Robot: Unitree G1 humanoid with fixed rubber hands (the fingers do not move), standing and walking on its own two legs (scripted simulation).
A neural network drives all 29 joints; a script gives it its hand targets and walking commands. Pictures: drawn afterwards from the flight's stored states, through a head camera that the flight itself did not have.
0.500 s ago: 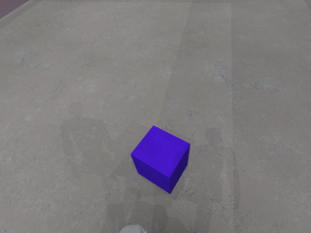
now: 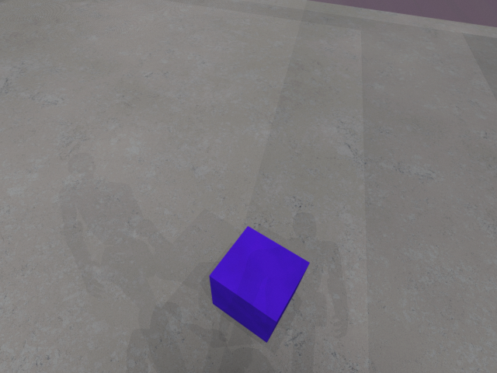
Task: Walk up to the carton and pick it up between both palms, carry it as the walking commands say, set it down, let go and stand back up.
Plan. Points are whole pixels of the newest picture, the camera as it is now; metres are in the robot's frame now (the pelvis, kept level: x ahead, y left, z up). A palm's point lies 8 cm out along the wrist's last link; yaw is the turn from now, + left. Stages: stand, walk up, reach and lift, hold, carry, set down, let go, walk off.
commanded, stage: walk up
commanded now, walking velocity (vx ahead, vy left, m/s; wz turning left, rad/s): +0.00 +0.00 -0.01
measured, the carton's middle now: (257, 284) +0.50 -0.04 -0.64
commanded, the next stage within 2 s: none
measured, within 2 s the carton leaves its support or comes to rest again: neither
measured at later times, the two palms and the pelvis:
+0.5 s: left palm out of the picture +0.02 +0.19 -0.15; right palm out of the picture +0.01 -0.24 -0.15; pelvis +0.02 -0.02 +0.00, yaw -1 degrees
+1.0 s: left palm out of the picture +0.04 +0.39 -0.11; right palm out of the picture +0.14 -0.17 -0.13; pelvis +0.06 +0.10 -0.01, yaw -13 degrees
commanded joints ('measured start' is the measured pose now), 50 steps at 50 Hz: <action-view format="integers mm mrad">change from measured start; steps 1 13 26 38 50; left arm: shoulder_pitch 80 44 71 251 27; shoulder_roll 19 7 21 117 270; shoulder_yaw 1 -11 -18 33 81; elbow -28 33 53 -3 -174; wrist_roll -2 -7 -2 13 20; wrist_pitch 24 -17 -22 -4 14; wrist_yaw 11 25 19 52 44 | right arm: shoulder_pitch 51 34 67 -145 56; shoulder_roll -112 -91 -59 -148 -212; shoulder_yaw -15 -24 -23 -75 -65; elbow -22 22 62 -197 -233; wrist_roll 7 18 12 -32 -7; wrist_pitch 3 54 50 95 87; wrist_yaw -20 -15 -15 37 48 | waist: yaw -2 0 2 52 -80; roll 238 -56 42 -121 -47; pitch -129 8 26 0 -107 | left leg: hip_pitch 145 95 97 -403 213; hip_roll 178 65 47 28 -10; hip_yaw -85 -95 -71 -120 -66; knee -32 -55 -58 629 32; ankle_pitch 664 64 9 -60 -69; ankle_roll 91 -7 -17 -102 -107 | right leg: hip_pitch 41 165 164 223 -161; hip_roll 25 -70 -71 -232 -122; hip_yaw -4 85 116 393 294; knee -78 -482 -557 -586 -330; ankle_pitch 57 407 177 1 69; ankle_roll -14 -66 -65 -135 -59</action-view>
